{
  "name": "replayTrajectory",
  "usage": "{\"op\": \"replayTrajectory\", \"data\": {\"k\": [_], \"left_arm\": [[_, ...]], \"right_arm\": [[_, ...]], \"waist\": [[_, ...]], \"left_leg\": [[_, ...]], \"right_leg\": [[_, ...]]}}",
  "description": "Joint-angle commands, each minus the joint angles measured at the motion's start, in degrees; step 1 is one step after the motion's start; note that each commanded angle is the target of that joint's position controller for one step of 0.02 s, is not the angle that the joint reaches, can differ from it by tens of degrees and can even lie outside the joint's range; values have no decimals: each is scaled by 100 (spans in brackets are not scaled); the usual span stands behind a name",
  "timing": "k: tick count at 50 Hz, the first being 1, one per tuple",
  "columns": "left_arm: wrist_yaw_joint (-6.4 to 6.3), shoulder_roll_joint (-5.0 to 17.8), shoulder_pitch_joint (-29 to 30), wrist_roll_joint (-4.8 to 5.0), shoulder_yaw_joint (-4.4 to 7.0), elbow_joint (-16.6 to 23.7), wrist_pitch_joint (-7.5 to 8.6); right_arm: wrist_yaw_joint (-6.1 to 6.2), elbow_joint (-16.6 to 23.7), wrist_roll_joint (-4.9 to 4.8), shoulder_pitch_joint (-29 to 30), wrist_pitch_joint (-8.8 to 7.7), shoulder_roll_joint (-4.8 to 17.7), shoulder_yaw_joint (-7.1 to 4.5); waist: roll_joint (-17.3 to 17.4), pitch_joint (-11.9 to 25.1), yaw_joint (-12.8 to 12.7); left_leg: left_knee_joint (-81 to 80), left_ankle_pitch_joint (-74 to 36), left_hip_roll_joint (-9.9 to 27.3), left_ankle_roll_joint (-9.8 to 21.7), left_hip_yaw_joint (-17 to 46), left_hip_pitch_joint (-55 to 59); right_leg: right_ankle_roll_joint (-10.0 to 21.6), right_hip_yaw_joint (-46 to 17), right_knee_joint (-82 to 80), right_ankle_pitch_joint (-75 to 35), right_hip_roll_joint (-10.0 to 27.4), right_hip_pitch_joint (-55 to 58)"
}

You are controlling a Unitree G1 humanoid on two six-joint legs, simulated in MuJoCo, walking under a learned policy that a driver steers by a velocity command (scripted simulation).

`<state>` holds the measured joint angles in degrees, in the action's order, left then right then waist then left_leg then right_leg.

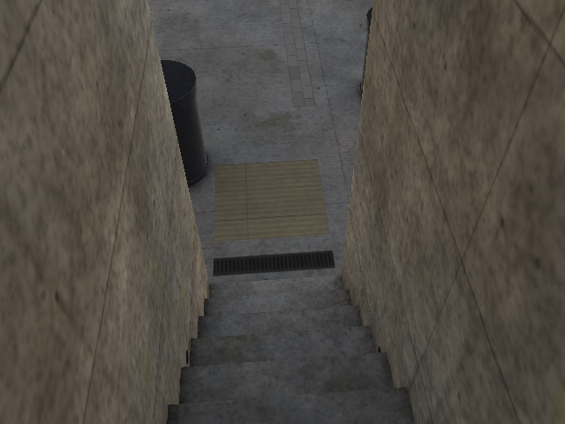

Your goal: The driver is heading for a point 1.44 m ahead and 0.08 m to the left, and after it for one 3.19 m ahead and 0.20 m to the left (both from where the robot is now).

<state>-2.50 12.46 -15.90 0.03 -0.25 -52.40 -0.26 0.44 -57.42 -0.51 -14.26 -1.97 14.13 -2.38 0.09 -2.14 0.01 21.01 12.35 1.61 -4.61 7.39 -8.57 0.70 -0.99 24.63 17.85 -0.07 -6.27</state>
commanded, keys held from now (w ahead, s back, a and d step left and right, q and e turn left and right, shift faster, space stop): no key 0.22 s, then w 0.78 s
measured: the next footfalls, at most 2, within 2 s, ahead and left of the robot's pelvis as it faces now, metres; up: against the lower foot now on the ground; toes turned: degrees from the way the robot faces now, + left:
left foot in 0.98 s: +0.19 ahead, +0.17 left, -0.18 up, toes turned +3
right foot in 1.36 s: +0.45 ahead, -0.01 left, -0.41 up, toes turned +2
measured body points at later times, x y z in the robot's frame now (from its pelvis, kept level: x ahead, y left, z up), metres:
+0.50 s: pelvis +0.02 +0.02 -0.02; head +0.03 +0.04 +0.43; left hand +0.05 +0.27 -0.17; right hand -0.05 -0.25 -0.15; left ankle -0.01 +0.18 -0.74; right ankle -0.05 -0.11 -0.74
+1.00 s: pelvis +0.18 +0.07 -0.17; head +0.22 +0.10 +0.27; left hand +0.02 +0.30 -0.30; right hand +0.24 -0.22 -0.29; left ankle +0.16 +0.16 -0.91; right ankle +0.01 -0.12 -0.65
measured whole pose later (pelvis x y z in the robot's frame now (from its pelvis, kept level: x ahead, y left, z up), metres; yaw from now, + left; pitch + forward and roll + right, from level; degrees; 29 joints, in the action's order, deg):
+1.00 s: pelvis +0.18 +0.07 -0.17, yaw +1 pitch +4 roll -3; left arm -3.1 10.2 -35.2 1.5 4.0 -66.6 2.1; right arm 0.3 -52.8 -0.1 -16.1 -5.2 15.3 -4.6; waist 0.0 -0.6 1.9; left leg 28.6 -5.3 2.3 2.0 -1.5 -16.1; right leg 2.0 -8.6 99.8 46.9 -5.0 -24.7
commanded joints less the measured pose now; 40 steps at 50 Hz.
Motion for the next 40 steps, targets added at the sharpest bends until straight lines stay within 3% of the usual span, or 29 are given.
{"op": "replayTrajectory", "data": {"k": [1,3,5,9,11,13,14,16,19,20,22,23,25,26,28,30,31,33,34,35,36,37,38,39,40], "left_arm": [[-11,591,-308,-11,121,194,47],[-1,619,-274,-19,123,214,37],[1,707,-258,10,168,186,81],[5,645,-371,20,180,179,119],[34,622,-380,-35,190,190,71],[28,640,-403,-13,206,200,52],[39,609,-417,-90,200,217,38],[20,680,-344,-35,259,255,46],[-33,720,-509,116,322,209,120],[-9,573,-553,106,321,166,116],[-11,561,-529,136,359,246,148],[-21,466,-529,148,317,263,126],[-77,433,-944,183,353,272,208],[-110,390,-1103,164,351,247,263],[-127,354,-1142,187,352,215,385],[-104,367,-1142,152,368,170,478],[-133,405,-1273,202,417,85,507],[-137,440,-1856,197,476,-167,538],[-122,534,-2286,224,537,-337,518],[-47,665,-2551,218,580,-402,469],[14,851,-2699,245,637,-453,432],[55,1007,-2689,255,687,-555,420],[90,995,-2669,252,716,-540,478],[111,1070,-2566,223,757,-546,493],[60,1078,-2435,252,778,-569,507]], "right_arm": [[10,62,16,-416,-33,613,-124],[7,44,66,-445,2,556,-102],[44,47,22,-449,26,458,-81],[80,5,11,-502,23,578,-103],[39,-37,41,-583,29,495,-76],[50,-65,41,-660,48,418,-61],[97,-166,15,-886,25,484,-126],[127,-174,2,-921,-40,482,-162],[143,-278,-123,-1278,-174,526,-228],[92,-325,-112,-1380,-169,454,-221],[68,-391,-127,-1613,-213,433,-242],[99,-370,-156,-1720,-205,338,-209],[132,-339,-207,-1369,-260,721,-270],[102,-380,-202,-1381,-270,726,-278],[105,-385,-264,-1609,-259,757,-329],[144,-368,-215,-1685,-261,779,-360],[168,-338,-288,-1661,-284,741,-375],[185,-275,-294,-1455,-339,658,-389],[195,-182,-307,-1288,-405,594,-388],[191,-146,-235,-1117,-501,578,-392],[175,-5,-229,-924,-606,596,-396],[169,119,-233,-709,-661,476,-365],[177,149,-170,-458,-674,477,-360],[189,202,-171,-477,-645,400,-353],[186,239,-221,-581,-595,447,-368]], "waist": [[-114,-18,51],[-94,-3,91],[-215,23,146],[-47,-42,90],[-145,-58,124],[-341,-93,149],[-330,-271,130],[-524,-444,167],[-601,-451,213],[-707,-536,244],[-550,-469,283],[-232,-502,330],[969,-575,-114],[1243,-485,-176],[986,-274,-86],[733,-125,-60],[436,-26,-67],[85,-45,-267],[-356,23,-412],[-634,35,-530],[-1114,-59,-552],[-1684,-313,-474],[-1540,-589,-501],[-1194,-563,-402],[-1081,-607,-307]], "left_leg": [[-98,-1379,43,268,121,185],[-14,-1142,-53,250,9,248],[-80,-1130,9,275,105,259],[-148,-1140,10,288,127,112],[-111,-884,-10,290,78,37],[63,-146,-161,274,-70,24],[143,167,-183,264,-111,-53],[585,509,-301,311,-254,-249],[1021,882,-323,480,-305,-618],[1225,1213,-360,583,-316,-822],[1427,1573,-389,795,-296,-1034],[1114,1169,-261,903,-46,-1016],[555,4,24,1105,828,-1318],[631,51,94,1251,1143,-1184],[862,430,226,1533,1479,-795],[1323,144,182,1559,1354,-732],[1675,14,76,1485,1119,-835],[2685,-411,-271,1250,533,-1742],[3307,-431,-428,1075,224,-2528],[3943,-209,-490,959,16,-3262],[4405,719,-488,919,-134,-4041],[4777,2535,-386,906,-176,-4912],[5165,3264,-85,922,-67,-5377],[5301,3177,34,911,-52,-5450],[5240,2588,142,879,-159,-5355]], "right_leg": [[116,-460,-481,-1695,315,-340],[144,-456,-599,-1434,319,-472],[135,-397,-590,-1283,280,-525],[133,-386,-568,-1284,276,-450],[208,-424,-623,-1045,279,-514],[261,-534,-946,55,326,-765],[322,-653,-1149,944,386,-958],[395,-760,-1218,1847,419,-1283],[504,-712,-775,1904,432,-1259],[550,-642,-508,1862,381,-1260],[637,-592,110,1839,395,-1327],[561,-574,296,1268,391,-1415],[172,2,1497,630,-132,-1106],[101,110,1956,578,-182,-1245],[186,85,2374,693,-191,-1738],[325,-58,2351,221,-71,-1783],[343,-71,2358,39,-90,-1620],[488,-358,2286,-235,-52,-878],[627,-663,2217,-424,50,-204],[860,-1231,2050,-970,359,257],[1137,-1885,1773,-1311,733,452],[1455,-2807,1425,-1723,1312,601],[1528,-3298,1478,-2310,1518,600],[1534,-3440,1568,-2672,1603,558],[1333,-3121,1787,-2566,1495,307]]}}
